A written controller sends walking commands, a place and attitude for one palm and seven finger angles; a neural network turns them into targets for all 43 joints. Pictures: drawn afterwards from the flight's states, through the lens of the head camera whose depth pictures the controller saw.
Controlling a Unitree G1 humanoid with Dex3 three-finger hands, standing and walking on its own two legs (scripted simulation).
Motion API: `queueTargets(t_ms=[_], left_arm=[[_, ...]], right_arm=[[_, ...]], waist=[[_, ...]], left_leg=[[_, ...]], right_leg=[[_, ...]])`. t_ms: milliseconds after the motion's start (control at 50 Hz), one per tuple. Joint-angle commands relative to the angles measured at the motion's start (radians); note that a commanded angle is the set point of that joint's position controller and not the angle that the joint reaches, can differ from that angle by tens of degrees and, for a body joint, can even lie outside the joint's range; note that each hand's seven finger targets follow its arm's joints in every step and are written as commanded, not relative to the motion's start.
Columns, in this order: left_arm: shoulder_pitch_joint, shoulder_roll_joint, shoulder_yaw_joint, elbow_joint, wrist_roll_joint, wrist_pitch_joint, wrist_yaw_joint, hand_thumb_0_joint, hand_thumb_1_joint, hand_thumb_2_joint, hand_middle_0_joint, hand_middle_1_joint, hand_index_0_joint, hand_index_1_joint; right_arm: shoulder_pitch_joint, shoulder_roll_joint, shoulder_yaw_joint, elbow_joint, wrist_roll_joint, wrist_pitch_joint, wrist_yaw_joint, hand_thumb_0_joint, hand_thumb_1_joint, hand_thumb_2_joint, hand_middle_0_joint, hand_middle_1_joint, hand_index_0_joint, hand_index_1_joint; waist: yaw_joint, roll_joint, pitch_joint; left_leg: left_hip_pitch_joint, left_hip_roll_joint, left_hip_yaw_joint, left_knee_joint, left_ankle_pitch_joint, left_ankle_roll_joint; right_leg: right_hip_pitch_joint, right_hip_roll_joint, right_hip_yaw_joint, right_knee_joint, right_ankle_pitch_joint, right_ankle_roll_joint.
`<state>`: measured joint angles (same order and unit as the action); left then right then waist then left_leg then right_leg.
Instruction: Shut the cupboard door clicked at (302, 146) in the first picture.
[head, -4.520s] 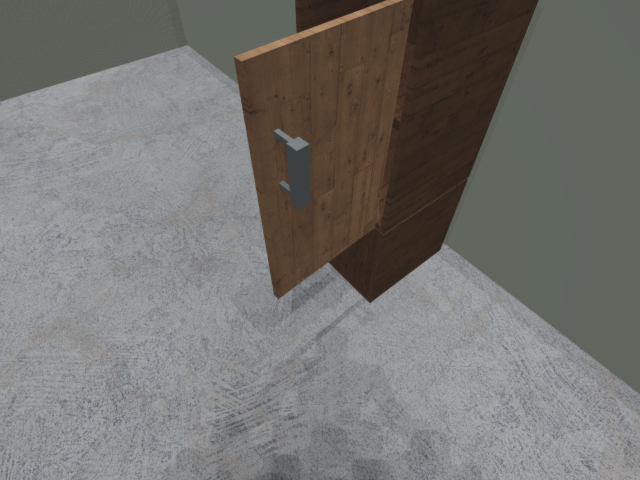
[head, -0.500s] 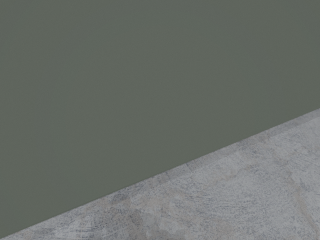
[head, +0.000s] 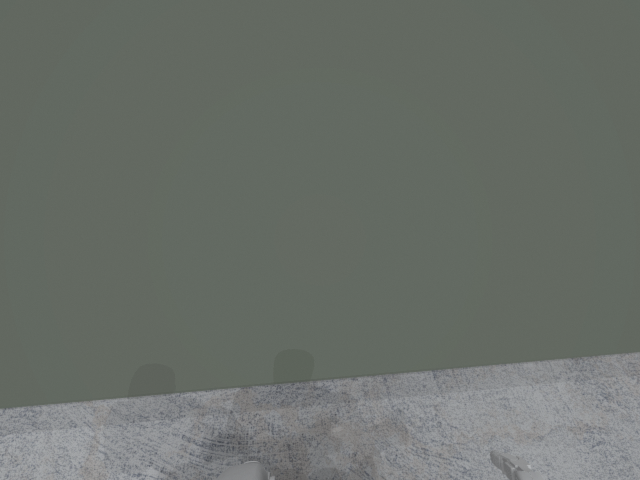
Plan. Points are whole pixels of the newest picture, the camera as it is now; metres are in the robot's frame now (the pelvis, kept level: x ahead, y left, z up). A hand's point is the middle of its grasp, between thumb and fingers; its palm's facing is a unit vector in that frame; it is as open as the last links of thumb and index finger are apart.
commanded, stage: turn to face it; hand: left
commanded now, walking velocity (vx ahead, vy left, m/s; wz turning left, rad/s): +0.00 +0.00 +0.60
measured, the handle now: out of the picture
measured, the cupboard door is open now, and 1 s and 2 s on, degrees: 93 93 93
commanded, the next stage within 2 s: none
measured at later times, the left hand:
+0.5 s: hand out of the picture +0.04 +0.14 -0.15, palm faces +0.33 -0.91 -0.24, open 7.4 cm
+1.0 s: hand out of the picture -0.01 +0.12 -0.14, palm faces +0.60 -0.75 -0.27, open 7.4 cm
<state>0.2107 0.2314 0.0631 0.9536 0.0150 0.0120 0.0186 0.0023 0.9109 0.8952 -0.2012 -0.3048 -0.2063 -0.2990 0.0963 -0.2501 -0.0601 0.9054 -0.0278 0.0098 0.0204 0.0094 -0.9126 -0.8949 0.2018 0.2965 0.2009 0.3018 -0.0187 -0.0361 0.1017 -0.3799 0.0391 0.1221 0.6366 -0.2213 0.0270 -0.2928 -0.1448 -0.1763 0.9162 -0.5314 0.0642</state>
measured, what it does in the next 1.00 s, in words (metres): steps to the right, turning left: right foot, then left foot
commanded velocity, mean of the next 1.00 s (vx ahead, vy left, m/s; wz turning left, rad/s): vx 0.00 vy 0.00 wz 0.60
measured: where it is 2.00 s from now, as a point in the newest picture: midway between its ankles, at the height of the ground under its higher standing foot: outside the picture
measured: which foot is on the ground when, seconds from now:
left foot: down 0.00-0.26, up 0.28-0.54, down 0.56-0.82, up 0.84-1.00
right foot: up 0.00-0.26, down 0.28-0.54, up 0.56-0.80, down 0.82-1.00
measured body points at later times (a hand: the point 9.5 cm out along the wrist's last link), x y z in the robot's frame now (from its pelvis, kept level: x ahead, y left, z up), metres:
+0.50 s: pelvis +0.03 -0.06 +0.02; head +0.09 -0.04 +0.46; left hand +0.02 +0.19 -0.13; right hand +0.21 -0.28 -0.12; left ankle -0.01 +0.06 -0.69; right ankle +0.07 -0.19 -0.72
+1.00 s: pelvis +0.05 -0.10 +0.02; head +0.10 -0.07 +0.46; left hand -0.04 +0.16 -0.12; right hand +0.29 -0.25 -0.13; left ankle -0.03 +0.00 -0.67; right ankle +0.13 -0.20 -0.72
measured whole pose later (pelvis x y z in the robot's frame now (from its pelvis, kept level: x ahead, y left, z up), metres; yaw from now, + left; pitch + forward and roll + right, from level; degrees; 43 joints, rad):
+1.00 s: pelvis +0.05 -0.10 +0.02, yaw +39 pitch +0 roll +2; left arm 0.19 0.21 0.05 0.88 0.03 0.02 0.02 0.01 0.90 0.90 -0.20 -0.30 -0.20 -0.30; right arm 0.13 -0.24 -0.08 0.91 -0.02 0.08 0.03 0.01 -0.91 -0.89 0.20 0.30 0.20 0.30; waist -0.01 -0.02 0.11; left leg -0.44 0.02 0.05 0.95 -0.49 -0.05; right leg -0.26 -0.13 -0.15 0.56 -0.29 0.02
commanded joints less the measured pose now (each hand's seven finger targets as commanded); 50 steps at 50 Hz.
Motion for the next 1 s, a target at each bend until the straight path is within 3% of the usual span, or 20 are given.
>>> queueTargets(t_ms=[0,80,200,220,240,260,300,360,420,480,500,520,540,560,660,740,760,800,880,980], left_arm=[[-0.118,0.085,0.018,-0.155,-0.002,-0.001,0.013,0.0,0.9,0.9,-0.2,-0.3,-0.2,-0.3],[-0.045,0.085,0.024,-0.122,-0.002,0.021,-0.012,0.0,0.9,0.9,-0.2,-0.3,-0.2,-0.3],[0.065,0.104,0.03,-0.114,0.001,0.006,-0.011,0.0,0.9,0.9,-0.2,-0.3,-0.2,-0.3],[0.112,0.162,0.043,-0.112,0.01,-0.006,-0.003,0.0,0.9,0.9,-0.2,-0.3,-0.2,-0.3],[0.102,0.261,0.06,-0.124,0.024,-0.014,0.006,0.0,0.9,0.9,-0.2,-0.3,-0.2,-0.3],[0.065,0.273,0.049,-0.147,0.015,-0.008,0.008,0.0,0.9,0.9,-0.2,-0.3,-0.2,-0.3],[-0.036,0.197,0.037,-0.163,0.015,-0.011,0.015,0.0,0.9,0.9,-0.2,-0.3,-0.2,-0.3],[-0.033,0.16,0.029,-0.153,0.019,-0.015,0.016,0.0,0.9,0.9,-0.2,-0.3,-0.2,-0.3],[0.051,0.197,0.041,-0.119,0.018,-0.02,0.013,0.0,0.9,0.9,-0.2,-0.3,-0.2,-0.3],[0.05,0.205,0.049,-0.102,0.005,-0.018,0.004,0.0,0.9,0.9,-0.2,-0.3,-0.2,-0.3],[0.031,0.187,0.047,-0.114,-0.003,-0.012,0.001,0.0,0.9,0.9,-0.2,-0.3,-0.2,-0.3],[0.025,0.119,0.036,-0.154,-0.01,-0.005,-0.005,0.0,0.9,0.9,-0.2,-0.3,-0.2,-0.3],[-0.055,0.098,0.018,-0.192,-0.001,0.004,-0.002,0.0,0.9,0.9,-0.2,-0.3,-0.2,-0.3],[-0.109,0.114,0.019,-0.199,0.005,0.014,0.005,0.0,0.9,0.9,-0.2,-0.3,-0.2,-0.3],[-0.056,0.081,0.022,-0.134,-0.004,0.017,-0.013,0.0,0.9,0.9,-0.2,-0.3,-0.2,-0.3],[0.042,0.086,0.029,-0.111,-0.006,0.003,-0.011,0.0,0.9,0.9,-0.2,-0.3,-0.2,-0.3],[0.095,0.124,0.038,-0.106,0.0,-0.005,-0.006,0.0,0.9,0.9,-0.2,-0.3,-0.2,-0.3],[0.094,0.262,0.058,-0.124,0.019,-0.01,0.007,0.0,0.9,0.9,-0.2,-0.3,-0.2,-0.3],[-0.06,0.15,0.028,-0.161,0.016,-0.012,0.015,0.0,0.9,0.9,-0.2,-0.3,-0.2,-0.3],[0.041,0.201,0.045,-0.12,0.017,-0.018,0.012,0.0,0.9,0.9,-0.2,-0.3,-0.2,-0.3]], right_arm=[[0.219,-0.235,-0.055,-0.014,0.003,-0.003,-0.035,0.0,-0.9,-0.9,0.2,0.3,0.2,0.3],[0.075,-0.198,-0.043,-0.057,-0.001,0.003,-0.034,0.0,-0.9,-0.9,0.2,0.3,0.2,0.3],[-0.014,-0.201,-0.062,-0.092,0.003,0.031,-0.021,0.0,-0.9,-0.9,0.2,0.3,0.2,0.3],[-0.02,-0.15,-0.056,-0.106,0.012,0.033,-0.016,0.0,-0.9,-0.9,0.2,0.3,0.2,0.3],[-0.007,-0.073,-0.045,-0.13,0.017,0.032,-0.009,0.0,-0.9,-0.9,0.2,0.3,0.2,0.3],[-0.021,-0.108,-0.05,-0.138,0.011,0.033,-0.002,0.0,-0.9,-0.9,0.2,0.3,0.2,0.3],[0.012,-0.087,-0.049,-0.103,0.011,0.046,0.002,0.0,-0.9,-0.9,0.2,0.3,0.2,0.3],[0.004,-0.048,-0.032,-0.088,0.018,0.044,0.012,0.0,-0.9,-0.9,0.2,0.3,0.2,0.3],[-0.028,-0.022,-0.014,-0.092,0.021,0.029,0.014,0.0,-0.9,-0.9,0.2,0.3,0.2,0.3],[0.039,-0.053,-0.018,-0.076,0.019,0.021,0.009,0.0,-0.9,-0.9,0.2,0.3,0.2,0.3],[0.1,-0.105,-0.032,-0.062,0.015,0.014,0.007,0.0,-0.9,-0.9,0.2,0.3,0.2,0.3],[0.158,-0.219,-0.06,-0.057,0.004,0.007,0.0,0.0,-0.9,-0.9,0.2,0.3,0.2,0.3],[0.225,-0.271,-0.073,-0.036,0.004,0.017,-0.009,0.0,-0.9,-0.9,0.2,0.3,0.2,0.3],[0.232,-0.252,-0.068,-0.031,0.0,0.015,-0.017,0.0,-0.9,-0.9,0.2,0.3,0.2,0.3],[0.049,-0.198,-0.057,-0.07,-0.004,0.013,-0.033,0.0,-0.9,-0.9,0.2,0.3,0.2,0.3],[0.007,-0.192,-0.061,-0.083,0.002,0.027,-0.027,0.0,-0.9,-0.9,0.2,0.3,0.2,0.3],[-0.019,-0.169,-0.059,-0.097,0.009,0.03,-0.023,0.0,-0.9,-0.9,0.2,0.3,0.2,0.3],[-0.035,-0.087,-0.047,-0.139,0.014,0.033,-0.007,0.0,-0.9,-0.9,0.2,0.3,0.2,0.3],[0.014,-0.064,-0.041,-0.087,0.012,0.05,0.009,0.0,-0.9,-0.9,0.2,0.3,0.2,0.3],[-0.026,-0.028,-0.017,-0.093,0.021,0.033,0.015,0.0,-0.9,-0.9,0.2,0.3,0.2,0.3]], waist=[[-0.073,0.238,-0.207],[0.003,0.218,-0.154],[0.059,0.18,-0.131],[0.085,0.008,-0.139],[0.088,-0.312,-0.122],[0.085,-0.221,-0.125],[0.019,-0.255,-0.107],[0.02,-0.236,-0.112],[0.06,-0.167,-0.155],[0.024,-0.133,-0.185],[-0.015,-0.037,-0.219],[-0.045,0.269,-0.244],[-0.083,0.311,-0.221],[-0.087,0.217,-0.192],[0.0,0.226,-0.15],[0.04,0.194,-0.155],[0.071,0.111,-0.148],[0.093,-0.282,-0.108],[0.001,-0.212,-0.096],[0.055,-0.163,-0.141]], left_leg=[[0.323,0.36,-0.46,-0.22,0.619,0.209],[0.158,0.213,-0.312,-0.266,0.316,0.116],[-0.076,0.13,-0.351,-0.208,-0.027,0.06],[-0.164,0.038,-0.281,-0.057,-0.136,0.005],[-0.283,-0.108,-0.109,0.235,-0.352,-0.076],[-0.194,-0.052,-0.158,0.448,-0.401,-0.065],[-0.196,-0.005,-0.149,0.609,-0.304,-0.068],[-0.116,0.002,-0.076,0.38,-0.291,-0.09],[-0.064,-0.031,-0.014,0.132,-0.266,-0.088],[0.108,-0.044,-0.004,-0.134,-0.069,-0.069],[0.272,0.018,-0.066,-0.223,0.105,-0.042],[0.435,0.289,-0.421,-0.247,0.45,0.088],[0.41,0.414,-0.527,-0.261,0.619,0.212],[0.352,0.379,-0.504,-0.251,0.482,0.216],[0.176,0.195,-0.334,-0.242,0.314,0.114],[0.034,0.142,-0.363,-0.198,0.158,0.074],[-0.05,0.086,-0.326,-0.128,0.035,0.032],[-0.218,-0.083,-0.139,0.367,-0.403,-0.062],[-0.145,0.003,-0.122,0.513,-0.267,-0.08],[-0.035,-0.028,-0.02,0.106,-0.249,-0.084]], right_leg=[[-0.324,0.024,0.19,0.336,-0.06,0.025],[-0.179,0.064,0.153,0.126,0.066,0.021],[0.146,0.128,0.095,-0.349,0.234,0.001],[0.228,0.009,0.224,-0.552,0.18,-0.03],[0.228,-0.29,0.559,-0.704,0.163,-0.148],[0.077,-0.372,0.551,-0.712,0.204,-0.224],[0.045,-0.249,0.388,-0.622,0.348,-0.205],[0.114,-0.189,0.174,-0.533,0.682,-0.167],[0.242,-0.204,0.157,-0.45,0.864,-0.167],[0.198,-0.189,0.09,-0.335,0.818,-0.101],[0.074,-0.169,0.046,-0.22,0.694,-0.053],[-0.207,-0.032,-0.003,-0.007,0.172,0.027],[-0.316,0.02,0.082,0.151,-0.144,0.033],[-0.325,0.018,0.14,0.214,-0.097,0.025],[-0.161,0.069,0.138,0.024,0.051,0.013],[0.094,0.133,0.095,-0.316,0.211,-0.003],[0.185,0.084,0.14,-0.475,0.257,-0.012],[0.144,-0.351,0.56,-0.714,0.193,-0.206],[0.059,-0.191,0.229,-0.595,0.469,-0.178],[0.214,-0.215,0.143,-0.469,0.758,-0.171]])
